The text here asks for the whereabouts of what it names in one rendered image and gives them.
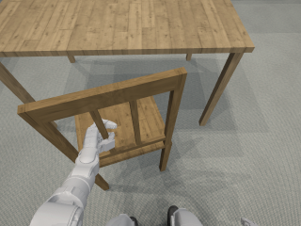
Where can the left robot shin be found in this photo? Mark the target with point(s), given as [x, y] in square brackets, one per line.
[123, 215]

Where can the chair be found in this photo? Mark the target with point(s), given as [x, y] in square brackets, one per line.
[129, 104]

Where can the left robot forearm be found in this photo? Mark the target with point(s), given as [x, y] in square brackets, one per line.
[77, 187]

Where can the robot left hand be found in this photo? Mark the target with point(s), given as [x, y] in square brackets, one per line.
[93, 137]

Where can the table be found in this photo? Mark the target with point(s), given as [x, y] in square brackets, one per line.
[72, 28]

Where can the robot left upper arm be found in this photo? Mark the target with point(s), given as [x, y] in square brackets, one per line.
[59, 214]

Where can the robot right foot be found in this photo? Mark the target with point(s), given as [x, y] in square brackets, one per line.
[170, 213]

